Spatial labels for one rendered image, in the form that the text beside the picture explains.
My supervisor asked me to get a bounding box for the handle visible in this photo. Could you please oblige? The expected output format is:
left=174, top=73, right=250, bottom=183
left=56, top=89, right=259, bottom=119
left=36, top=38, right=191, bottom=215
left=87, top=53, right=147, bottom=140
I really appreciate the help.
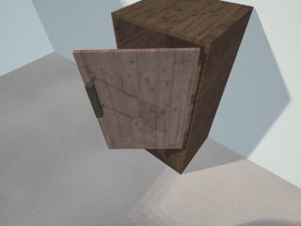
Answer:
left=85, top=75, right=103, bottom=118

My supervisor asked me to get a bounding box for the cupboard door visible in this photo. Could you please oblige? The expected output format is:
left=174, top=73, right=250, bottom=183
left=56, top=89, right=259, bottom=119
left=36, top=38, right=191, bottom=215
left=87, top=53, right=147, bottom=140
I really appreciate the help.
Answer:
left=72, top=47, right=200, bottom=150

